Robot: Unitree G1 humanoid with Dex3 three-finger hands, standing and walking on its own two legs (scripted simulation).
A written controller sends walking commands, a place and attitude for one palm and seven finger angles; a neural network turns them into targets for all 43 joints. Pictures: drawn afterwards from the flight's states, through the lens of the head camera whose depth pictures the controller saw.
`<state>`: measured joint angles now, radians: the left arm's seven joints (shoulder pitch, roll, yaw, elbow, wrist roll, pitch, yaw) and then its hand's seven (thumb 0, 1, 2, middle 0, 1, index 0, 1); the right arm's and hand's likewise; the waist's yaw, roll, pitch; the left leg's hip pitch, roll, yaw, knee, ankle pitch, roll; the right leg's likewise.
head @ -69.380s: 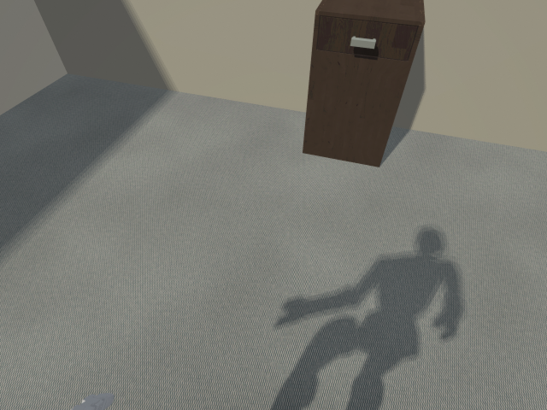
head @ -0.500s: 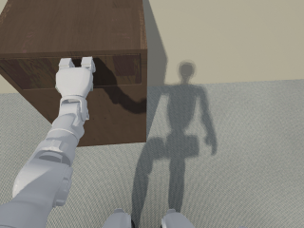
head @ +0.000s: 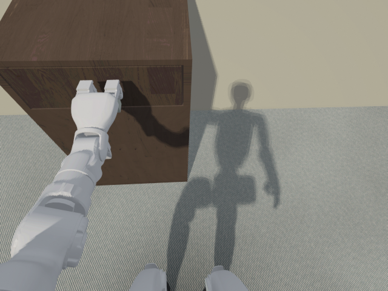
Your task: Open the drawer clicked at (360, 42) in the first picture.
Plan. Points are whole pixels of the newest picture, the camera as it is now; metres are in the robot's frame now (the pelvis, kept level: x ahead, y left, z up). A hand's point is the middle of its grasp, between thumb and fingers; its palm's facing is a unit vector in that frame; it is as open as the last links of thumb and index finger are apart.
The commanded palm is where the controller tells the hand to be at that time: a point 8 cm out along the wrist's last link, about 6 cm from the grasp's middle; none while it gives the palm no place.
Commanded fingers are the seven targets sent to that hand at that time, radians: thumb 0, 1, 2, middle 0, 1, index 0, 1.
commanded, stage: lower the fingers behind the handle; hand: left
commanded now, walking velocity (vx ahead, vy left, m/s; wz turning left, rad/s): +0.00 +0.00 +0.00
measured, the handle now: (99, 98) +0.57 +0.21 -0.01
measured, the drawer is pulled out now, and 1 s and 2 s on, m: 0.00 0.00 0.00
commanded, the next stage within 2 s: lift the hand off the handle in 0.78 s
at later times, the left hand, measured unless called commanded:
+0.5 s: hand (95, 120) +0.49 +0.20 +0.01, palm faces +0.02 -0.01 -1.00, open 14.0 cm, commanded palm +0.47 +0.19 +0.03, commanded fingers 0.00 -0.50 0.30 -0.30 -1.20 -0.30 -1.20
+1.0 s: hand (96, 116) +0.50 +0.20 +0.01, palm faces -0.02 +0.01 -1.00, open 13.7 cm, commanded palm +0.48 +0.18 +0.03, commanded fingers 0.00 -0.50 0.30 -0.30 -1.20 -0.30 -1.20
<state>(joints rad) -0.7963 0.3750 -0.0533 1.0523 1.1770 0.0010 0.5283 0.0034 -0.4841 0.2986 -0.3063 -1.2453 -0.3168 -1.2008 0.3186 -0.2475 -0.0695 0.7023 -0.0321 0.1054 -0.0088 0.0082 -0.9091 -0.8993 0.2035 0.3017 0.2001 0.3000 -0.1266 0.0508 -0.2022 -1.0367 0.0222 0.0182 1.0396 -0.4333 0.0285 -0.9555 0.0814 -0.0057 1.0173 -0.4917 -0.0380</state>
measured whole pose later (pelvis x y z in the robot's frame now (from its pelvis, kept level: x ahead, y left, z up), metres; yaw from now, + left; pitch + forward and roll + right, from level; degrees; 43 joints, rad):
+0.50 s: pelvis -0.02 +0.01 -0.02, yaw +0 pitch +26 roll -3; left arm -0.92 0.45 -0.11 1.09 1.12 0.00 0.39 0.00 -0.48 0.30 -0.26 -1.29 -0.27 -1.22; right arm 0.39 -0.25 -0.04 0.70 -0.01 0.09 -0.02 0.01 -0.91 -0.90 0.20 0.30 0.20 0.30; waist -0.14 0.05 -0.20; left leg -1.14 0.02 0.00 1.13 -0.43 0.04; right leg -1.05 0.08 -0.03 1.09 -0.49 -0.03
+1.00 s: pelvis -0.04 +0.02 -0.02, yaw +0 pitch +26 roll -4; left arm -1.06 0.46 -0.15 1.17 1.10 0.10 0.32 0.00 -0.49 0.30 -0.30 -1.24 -0.29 -1.33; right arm 0.39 -0.23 -0.01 0.69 -0.01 0.07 -0.03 0.01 -0.91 -0.90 0.21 0.30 0.20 0.30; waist -0.18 0.06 -0.18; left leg -1.20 0.01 0.01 1.15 -0.41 0.06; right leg -1.11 0.07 -0.02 1.12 -0.47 -0.01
